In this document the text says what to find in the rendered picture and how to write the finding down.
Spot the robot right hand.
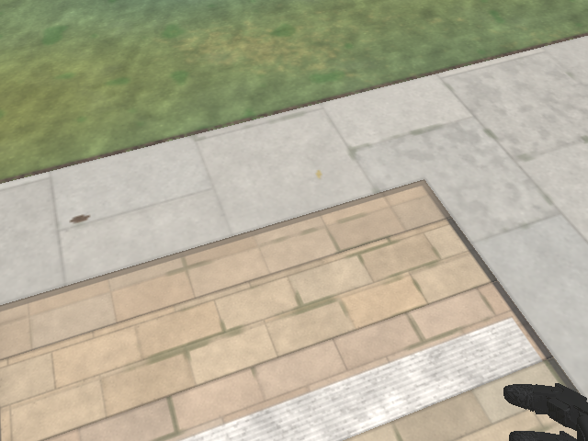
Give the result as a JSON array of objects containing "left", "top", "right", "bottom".
[{"left": 503, "top": 383, "right": 588, "bottom": 441}]

